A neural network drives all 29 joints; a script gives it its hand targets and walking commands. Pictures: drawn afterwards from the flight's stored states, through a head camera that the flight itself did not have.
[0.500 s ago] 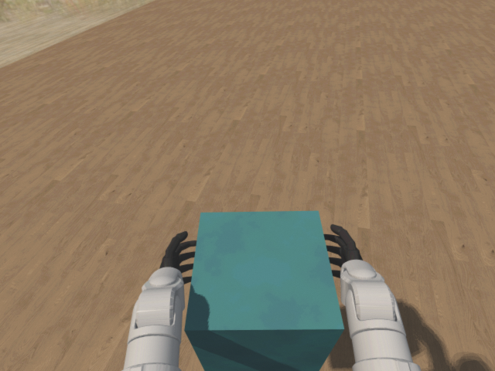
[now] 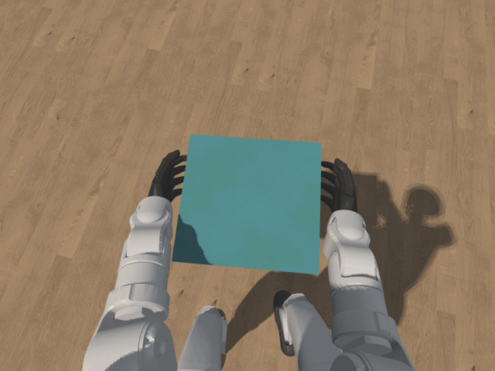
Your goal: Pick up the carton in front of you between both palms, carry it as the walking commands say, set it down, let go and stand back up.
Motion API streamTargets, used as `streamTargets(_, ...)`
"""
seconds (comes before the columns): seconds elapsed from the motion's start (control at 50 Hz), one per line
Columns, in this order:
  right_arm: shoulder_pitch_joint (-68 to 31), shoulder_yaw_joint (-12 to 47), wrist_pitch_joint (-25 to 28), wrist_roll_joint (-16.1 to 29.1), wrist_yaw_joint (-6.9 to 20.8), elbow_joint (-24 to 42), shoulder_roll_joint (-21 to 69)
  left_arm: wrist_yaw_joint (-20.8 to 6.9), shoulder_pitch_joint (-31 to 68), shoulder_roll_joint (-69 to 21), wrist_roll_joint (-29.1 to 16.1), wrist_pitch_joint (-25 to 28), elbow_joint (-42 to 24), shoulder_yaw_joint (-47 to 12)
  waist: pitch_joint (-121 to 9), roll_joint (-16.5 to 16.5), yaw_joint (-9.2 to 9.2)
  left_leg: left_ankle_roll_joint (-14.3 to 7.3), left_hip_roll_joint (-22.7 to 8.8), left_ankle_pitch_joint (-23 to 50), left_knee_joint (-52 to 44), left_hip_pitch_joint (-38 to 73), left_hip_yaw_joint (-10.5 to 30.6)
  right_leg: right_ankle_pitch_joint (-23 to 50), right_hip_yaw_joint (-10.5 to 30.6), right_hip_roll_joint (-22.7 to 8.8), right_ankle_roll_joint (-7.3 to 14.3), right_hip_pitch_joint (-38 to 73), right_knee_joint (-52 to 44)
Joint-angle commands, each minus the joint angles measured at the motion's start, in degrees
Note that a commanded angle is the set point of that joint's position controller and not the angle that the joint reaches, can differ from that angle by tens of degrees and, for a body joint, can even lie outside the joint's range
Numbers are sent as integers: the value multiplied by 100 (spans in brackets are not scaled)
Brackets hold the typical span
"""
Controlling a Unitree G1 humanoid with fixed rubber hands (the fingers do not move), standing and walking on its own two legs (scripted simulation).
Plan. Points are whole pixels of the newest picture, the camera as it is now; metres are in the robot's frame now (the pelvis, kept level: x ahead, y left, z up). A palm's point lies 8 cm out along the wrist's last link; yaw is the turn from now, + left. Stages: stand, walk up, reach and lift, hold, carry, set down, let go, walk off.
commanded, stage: set down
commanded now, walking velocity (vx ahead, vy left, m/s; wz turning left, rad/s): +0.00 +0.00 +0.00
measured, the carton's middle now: (251, 213) +0.38 +0.00 -0.14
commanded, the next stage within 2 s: none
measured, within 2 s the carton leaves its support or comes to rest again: neither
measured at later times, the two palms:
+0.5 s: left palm (199, 190) +0.46 +0.11 -0.21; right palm (336, 213) +0.38 -0.18 -0.19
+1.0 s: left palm (224, 192) +0.49 +0.07 -0.35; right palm (333, 225) +0.39 -0.21 -0.35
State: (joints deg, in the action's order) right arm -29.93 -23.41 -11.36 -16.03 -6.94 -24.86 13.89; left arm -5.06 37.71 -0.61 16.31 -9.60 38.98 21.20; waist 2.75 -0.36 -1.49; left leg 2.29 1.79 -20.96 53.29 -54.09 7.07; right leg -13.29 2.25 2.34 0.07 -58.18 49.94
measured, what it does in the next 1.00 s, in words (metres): lowers itself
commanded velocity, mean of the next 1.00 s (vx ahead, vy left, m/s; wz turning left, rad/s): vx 0.00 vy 0.00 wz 0.00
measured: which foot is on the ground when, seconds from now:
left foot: down 0.00-1.00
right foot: down 0.00-1.00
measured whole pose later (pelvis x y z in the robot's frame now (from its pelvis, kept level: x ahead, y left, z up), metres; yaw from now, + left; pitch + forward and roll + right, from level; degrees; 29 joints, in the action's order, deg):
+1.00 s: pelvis -0.04 +0.04 -0.24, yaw +1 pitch +49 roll +0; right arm -55.2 -35.9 -14.5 -9.9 -4.4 -31.9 4.1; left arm 3.9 71.2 7.0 9.0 -13.8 55.7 10.1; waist -5.6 -3.9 -9.8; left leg 1.9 7.2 -33.0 105.2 -121.0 3.3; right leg -23.6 5.4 2.1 -5.3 -124.9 99.6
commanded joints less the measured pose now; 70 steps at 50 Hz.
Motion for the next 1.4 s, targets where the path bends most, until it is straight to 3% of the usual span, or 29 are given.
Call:
streamTargets(0.0,-3239,3735,286,749,894,76,4766,-1062,3035,-4630,-904,361,-327,-3152,-5844,-262,79,-294,730,906,104,-678,-561,1608,79,444,-304,3204,719)
streamTargets(0.12,-3461,3483,-83,636,1289,20,4532,-1009,2960,-5352,-850,-94,228,-2910,-5723,-169,-368,-228,770,443,653,-1237,-559,738,-301,591,-334,1395,1271)
streamTargets(0.16,-3609,3357,-163,709,1430,-67,4444,-966,2954,-5482,-812,-194,369,-2797,-5746,-240,-383,-200,785,574,842,-1332,-520,759,-394,610,-311,807,1479)
streamTargets(0.2,-3485,3226,-195,732,1542,-153,4442,-894,3087,-5580,-908,-211,261,-3025,-6005,-300,-566,-137,811,896,1053,-1353,-496,1078,-446,613,-250,460,1689)
streamTargets(0.26,-3544,3046,-191,834,1663,-355,4408,-717,3183,-5524,-950,-172,176,-3168,-6268,-412,-555,-96,812,1354,1363,-1414,-463,1270,-506,609,-241,-246,2036)
streamTargets(0.3,-3534,2814,-180,788,1702,-609,4175,-599,3328,-5451,-959,-159,242,-3167,-6119,-529,-695,-47,836,1172,1552,-1736,-483,1068,-526,593,-205,-705,2202)
streamTargets(0.34,-3672,2654,-185,790,1744,-695,4119,-503,3373,-5341,-890,-152,367,-3108,-6107,-633,-707,-61,849,1139,1703,-1975,-492,1031,-527,584,-221,-1035,2388)
streamTargets(0.38,-3834,2518,-169,808,1740,-782,4067,-373,3611,-5296,-859,-112,367,-3122,-6223,-739,-666,-65,871,1078,1913,-1974,-523,880,-557,602,-261,-1414,2592)
streamTargets(0.4,-3955,2463,-143,802,1740,-709,4004,-306,3747,-5299,-884,-92,359,-3166,-6334,-760,-767,-72,869,1083,2014,-2066,-511,888,-571,600,-270,-1555,2701)
streamTargets(0.52,-4451,2319,-148,1077,1698,-650,3799,-96,4357,-5202,-1072,-46,310,-3341,-6854,-953,-889,-58,929,909,2584,-2297,-636,821,-645,583,-358,-1962,3219)
streamTargets(0.56,-4617,2337,-173,1121,1675,-625,3711,-42,4536,-5086,-1085,-68,382,-3270,-6844,-926,-902,-90,930,667,2720,-2549,-677,678,-672,577,-388,-2072,3378)
streamTargets(0.58,-4738,2307,-191,1140,1656,-656,3675,-17,4774,-5033,-1160,-36,275,-3312,-6934,-870,-1008,-80,964,651,2853,-2692,-702,728,-683,573,-383,-2034,3446)
streamTargets(0.62,-4926,2241,-211,1190,1646,-647,3618,25,4861,-4920,-1136,-86,402,-3304,-7025,-883,-967,-98,945,613,3021,-2810,-734,718,-701,543,-426,-2155,3611)
streamTargets(0.66,-5011,2227,-230,1192,1604,-608,3570,19,4984,-4937,-1195,-111,571,-3230,-7100,-759,-1091,-108,997,447,3190,-2997,-783,722,-728,546,-446,-2013,3696)
streamTargets(0.78,-5693,1984,-301,1188,1561,-598,3319,-33,5519,-4593,-1149,-188,869,-2976,-6963,-768,-1100,-168,1011,69,3616,-3619,-861,534,-786,497,-509,-2364,4107)
streamTargets(0.8,-5693,1965,-315,1140,1535,-661,3283,-60,5520,-4538,-1142,-192,1008,-2897,-6911,-585,-1171,-195,1027,-57,3714,-3887,-890,502,-790,505,-512,-2283,4106)
streamTargets(1.0,-6572,1544,-224,1154,1360,-715,2817,-111,6401,-3891,-1243,-141,1524,-2757,-6845,-722,-1363,-215,1021,-307,4411,-4619,-969,558,-873,433,-592,-2566,4706)
streamTargets(1.08,-6803,1396,-203,1162,1327,-815,2530,-115,6672,-3710,-1321,-167,1736,-2806,-6725,-874,-1499,-208,981,-393,4662,-4724,-954,535,-942,371,-601,-2832,4951)
streamTargets(1.1,-6845,1291,-179,1187,1336,-773,2389,-115,6745,-3690,-1392,-171,1738,-2909,-6831,-1059,-1605,-180,952,-361,4742,-4631,-935,560,-976,364,-592,-2890,5016)
streamTargets(1.12,-6894,1346,-184,1225,1321,-843,2455,-112,6973,-3627,-1496,-138,1626,-2996,-6743,-885,-1638,-183,962,-395,4843,-4883,-953,613,-931,322,-581,-2760,5048)
streamTargets(1.2,-7242,1222,-131,1323,1331,-851,2164,-77,7083,-3338,-1509,-154,1966,-2931,-6540,-1100,-1607,-177,905,-332,5032,-4833,-929,591,-987,265,-592,-3101,5295)
streamTargets(1.22,-7412,1182,-105,1294,1308,-816,2026,-68,7155,-3383,-1565,-174,2122,-2944,-6624,-1115,-1745,-161,909,-388,5113,-4845,-939,545,-998,246,-589,-3045,5286)
streamTargets(1.24,-7338,1160,-90,1323,1303,-853,2012,-52,7282,-3258,-1611,-126,1950,-3072,-6657,-1197,-1701,-127,889,-259,5182,-4775,-951,681,-1006,225,-581,-3067,5384)
streamTargets(1.26,-7441,1162,-56,1367,1287,-848,1887,-37,7432,-3256,-1738,-100,1866,-3173,-6750,-1154,-1836,-124,876,-240,5297,-4790,-920,726,-1041,211,-581,-3046,5473)
streamTargets(1.3,-7529,1131,-13,1417,1296,-821,1849,-11,7551,-3211,-1835,-61,1841,-3290,-6732,-1217,-1921,-124,861,-96,5340,-4682,-880,881,-1100,186,-559,-3130,5587)
streamTargets(1.34,-7726,1220,11,1606,1308,-686,1891,2,7643,-3247,-1966,-59,1763,-3433,-6802,-1239,-1881,-143,843,-111,5495,-4716,-922,857,-1056,150,-550,-3155,5629)
streamTargets(1.36,-7667,1149,20,1624,1314,-775,1879,33,7684,-3268,-1998,-36,1756,-3476,-6884,-1414,-1968,-132,823,85,5482,-4487,-852,1042,-1108,139,-526,-3242,5718)
streamTargets(1.38,-7541,1138,29,1677,1346,-909,1993,60,7677,-3239,-1957,1,1631,-3527,-6762,-1567,-1875,-108,835,245,5496,-4515,-883,1180,-1043,134,-497,-3341,5724)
